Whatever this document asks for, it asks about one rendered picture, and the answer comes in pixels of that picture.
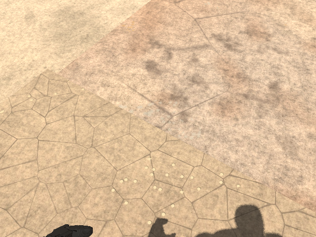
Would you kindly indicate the left robot hand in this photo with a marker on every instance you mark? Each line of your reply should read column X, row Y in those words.
column 72, row 231

